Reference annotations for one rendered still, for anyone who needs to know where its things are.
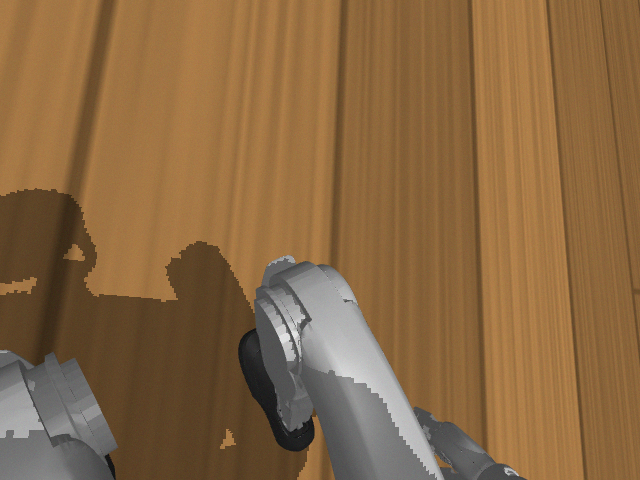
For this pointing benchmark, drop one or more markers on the right robot foot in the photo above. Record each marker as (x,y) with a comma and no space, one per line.
(263,391)

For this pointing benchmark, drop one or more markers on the right robot hand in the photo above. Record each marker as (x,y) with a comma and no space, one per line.
(454,447)

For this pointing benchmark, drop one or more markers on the right robot arm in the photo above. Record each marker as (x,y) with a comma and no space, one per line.
(499,472)

